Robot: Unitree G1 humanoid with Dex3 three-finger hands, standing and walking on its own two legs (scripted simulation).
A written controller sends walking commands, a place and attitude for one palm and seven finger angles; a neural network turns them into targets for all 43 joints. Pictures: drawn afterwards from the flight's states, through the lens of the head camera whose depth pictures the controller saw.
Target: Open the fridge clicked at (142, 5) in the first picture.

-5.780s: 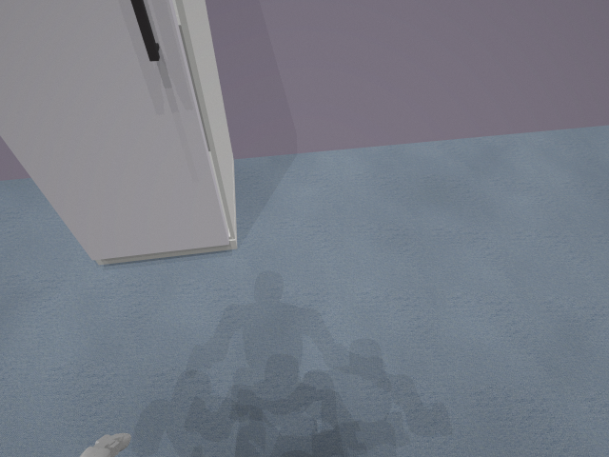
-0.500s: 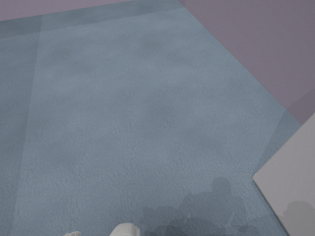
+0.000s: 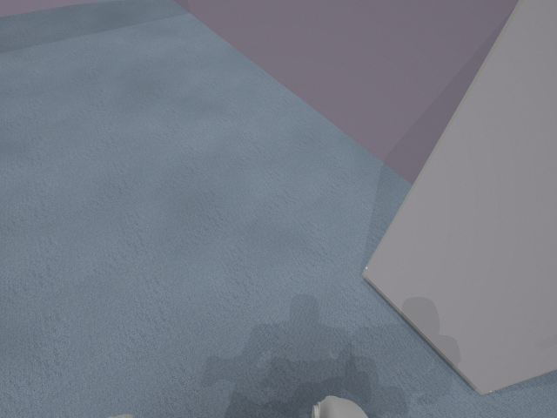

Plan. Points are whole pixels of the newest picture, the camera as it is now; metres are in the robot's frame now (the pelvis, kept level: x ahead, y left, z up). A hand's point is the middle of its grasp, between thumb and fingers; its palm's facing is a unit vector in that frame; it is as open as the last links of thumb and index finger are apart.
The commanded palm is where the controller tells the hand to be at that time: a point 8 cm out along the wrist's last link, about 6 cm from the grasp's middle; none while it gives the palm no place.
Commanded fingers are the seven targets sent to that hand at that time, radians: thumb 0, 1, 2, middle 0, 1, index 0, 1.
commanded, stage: turn to face it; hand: right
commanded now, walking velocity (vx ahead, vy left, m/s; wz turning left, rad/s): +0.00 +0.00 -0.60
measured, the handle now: out of the picture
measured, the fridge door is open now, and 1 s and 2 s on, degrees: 0 0 0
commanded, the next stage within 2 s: take the last steps up to it in 1.28 s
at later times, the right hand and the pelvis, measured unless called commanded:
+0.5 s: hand out of the picture +0.04 -0.28 -0.16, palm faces +0.31 +0.91 -0.27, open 7.4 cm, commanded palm none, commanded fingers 0.00 -0.90 -0.90 0.20 0.30 0.20 0.30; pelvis -0.01 -0.04 +0.00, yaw -17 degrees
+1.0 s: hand out of the picture -0.10 -0.22 -0.17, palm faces +0.57 +0.78 -0.25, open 7.4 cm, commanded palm none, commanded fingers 0.00 -0.90 -0.90 0.20 0.30 0.20 0.30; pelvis -0.02 -0.03 -0.01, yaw -36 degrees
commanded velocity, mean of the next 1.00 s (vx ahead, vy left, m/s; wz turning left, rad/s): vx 0.00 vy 0.00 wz -0.55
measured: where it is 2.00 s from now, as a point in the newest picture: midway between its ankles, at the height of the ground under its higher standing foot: outside the picture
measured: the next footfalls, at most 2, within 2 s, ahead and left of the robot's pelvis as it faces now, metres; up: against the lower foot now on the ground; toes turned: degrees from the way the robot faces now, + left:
right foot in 0.20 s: +0.02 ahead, -0.15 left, +0.00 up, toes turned -15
left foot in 0.64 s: +0.08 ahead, +0.08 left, +0.00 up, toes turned -20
